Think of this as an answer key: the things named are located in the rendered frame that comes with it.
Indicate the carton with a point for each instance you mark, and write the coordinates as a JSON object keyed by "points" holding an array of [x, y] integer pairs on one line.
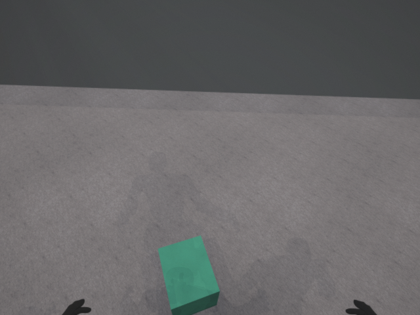
{"points": [[190, 282]]}

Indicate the robot right hand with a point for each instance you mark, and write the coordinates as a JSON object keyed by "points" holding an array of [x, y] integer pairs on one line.
{"points": [[364, 309]]}

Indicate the robot left hand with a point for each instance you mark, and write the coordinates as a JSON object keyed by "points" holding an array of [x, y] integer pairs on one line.
{"points": [[75, 308]]}

